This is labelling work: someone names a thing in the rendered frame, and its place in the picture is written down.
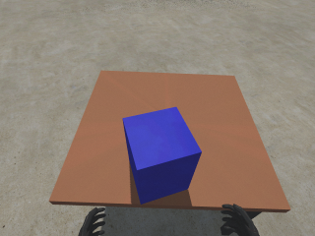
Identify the table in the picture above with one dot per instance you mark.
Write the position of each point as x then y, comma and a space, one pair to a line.
234, 167

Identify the robot left hand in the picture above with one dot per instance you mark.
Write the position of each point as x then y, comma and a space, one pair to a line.
89, 225

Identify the carton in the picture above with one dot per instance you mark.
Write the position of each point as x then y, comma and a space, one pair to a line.
162, 151

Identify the robot right hand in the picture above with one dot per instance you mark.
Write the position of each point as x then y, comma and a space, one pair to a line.
245, 225

